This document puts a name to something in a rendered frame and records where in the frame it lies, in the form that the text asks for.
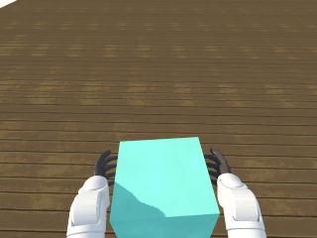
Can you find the robot right hand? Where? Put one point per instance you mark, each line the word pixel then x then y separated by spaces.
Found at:
pixel 221 165

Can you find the robot left hand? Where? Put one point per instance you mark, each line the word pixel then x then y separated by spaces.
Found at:
pixel 101 168

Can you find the carton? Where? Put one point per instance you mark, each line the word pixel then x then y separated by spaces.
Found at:
pixel 162 189

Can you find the left robot forearm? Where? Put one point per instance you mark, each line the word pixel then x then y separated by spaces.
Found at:
pixel 88 212

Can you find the right robot forearm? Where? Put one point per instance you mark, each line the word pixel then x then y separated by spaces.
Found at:
pixel 243 217

